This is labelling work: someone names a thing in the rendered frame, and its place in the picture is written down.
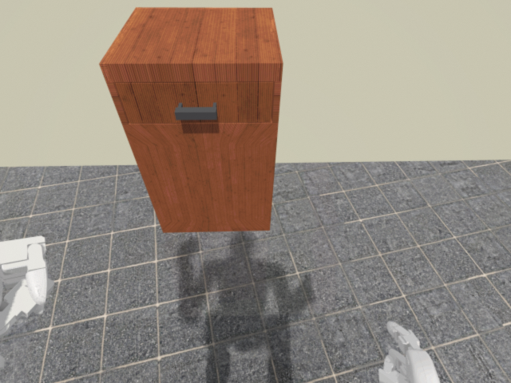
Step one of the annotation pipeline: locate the drawer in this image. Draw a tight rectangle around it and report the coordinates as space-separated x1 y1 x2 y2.
116 81 273 123

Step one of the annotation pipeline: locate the cabinet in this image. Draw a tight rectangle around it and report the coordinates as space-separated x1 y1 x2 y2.
99 7 283 233

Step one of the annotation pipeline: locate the handle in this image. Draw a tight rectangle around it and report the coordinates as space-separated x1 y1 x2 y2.
175 102 217 120

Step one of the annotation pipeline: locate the right robot hand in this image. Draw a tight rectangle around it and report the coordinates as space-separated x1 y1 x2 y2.
378 321 440 383

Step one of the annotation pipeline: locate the left robot hand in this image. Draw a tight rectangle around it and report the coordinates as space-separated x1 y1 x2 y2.
0 236 54 338

